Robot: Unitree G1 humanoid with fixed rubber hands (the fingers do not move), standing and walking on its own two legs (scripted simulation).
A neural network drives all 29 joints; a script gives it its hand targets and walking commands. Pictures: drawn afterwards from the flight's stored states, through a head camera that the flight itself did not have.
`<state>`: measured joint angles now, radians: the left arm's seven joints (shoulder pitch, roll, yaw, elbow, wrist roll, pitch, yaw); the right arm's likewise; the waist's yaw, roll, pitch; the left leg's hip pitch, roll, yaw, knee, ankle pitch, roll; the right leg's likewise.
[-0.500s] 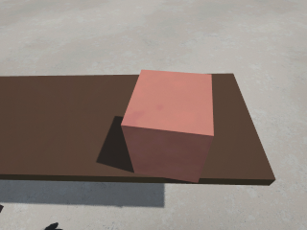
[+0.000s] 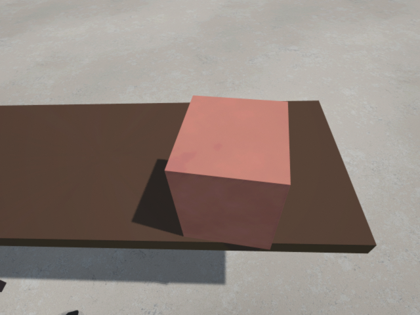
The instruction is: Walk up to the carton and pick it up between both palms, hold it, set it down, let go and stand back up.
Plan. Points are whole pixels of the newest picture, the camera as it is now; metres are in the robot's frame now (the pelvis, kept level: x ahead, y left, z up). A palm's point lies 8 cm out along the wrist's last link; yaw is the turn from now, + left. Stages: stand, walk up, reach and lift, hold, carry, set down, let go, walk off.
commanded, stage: walk up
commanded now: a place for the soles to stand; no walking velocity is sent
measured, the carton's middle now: (232, 173) +0.42 -0.01 +0.02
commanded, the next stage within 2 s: reach and lift in 0.08 s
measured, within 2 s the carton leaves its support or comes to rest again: neither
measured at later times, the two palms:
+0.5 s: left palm out of the picture +0.16 +0.29 -0.06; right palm out of the picture +0.14 -0.29 -0.07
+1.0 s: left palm out of the picture +0.14 +0.26 -0.03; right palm out of the picture +0.14 -0.24 -0.04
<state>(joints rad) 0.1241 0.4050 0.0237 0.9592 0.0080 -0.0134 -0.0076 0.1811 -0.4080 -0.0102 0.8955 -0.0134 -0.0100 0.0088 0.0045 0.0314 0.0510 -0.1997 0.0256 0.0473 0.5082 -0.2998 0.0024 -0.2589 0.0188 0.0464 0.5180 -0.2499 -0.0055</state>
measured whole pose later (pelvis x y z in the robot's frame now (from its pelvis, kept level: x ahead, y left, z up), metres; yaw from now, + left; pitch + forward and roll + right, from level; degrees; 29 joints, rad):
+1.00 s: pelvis -0.03 -0.01 +0.01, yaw +0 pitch -6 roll +1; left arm 0.22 0.35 0.03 0.32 -0.07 0.27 -0.01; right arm 0.24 -0.14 -0.09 0.40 0.00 -0.05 -0.03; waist 0.00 -0.01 0.09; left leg -0.08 0.03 0.05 0.39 -0.21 -0.01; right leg -0.15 0.02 0.04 0.43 -0.18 -0.01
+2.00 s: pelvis -0.01 +0.00 +0.01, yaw +0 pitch -4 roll +0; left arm 0.29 0.35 -0.05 -0.06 -0.24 0.10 -0.01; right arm 0.41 -0.07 0.01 -0.09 0.13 0.04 -0.11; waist 0.00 -0.01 0.06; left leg -0.08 0.02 0.05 0.34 -0.20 -0.01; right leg -0.13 0.01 0.04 0.36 -0.16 -0.01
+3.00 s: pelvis +0.00 +0.00 +0.01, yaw +0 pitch -3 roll +0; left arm -0.49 0.34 0.07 0.22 -0.24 0.55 -0.03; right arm -0.33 -0.23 0.00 0.16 0.27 0.36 -0.18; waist 0.00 -0.01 0.06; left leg -0.07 0.02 0.05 0.33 -0.20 -0.01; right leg -0.14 0.01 0.04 0.35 -0.16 0.00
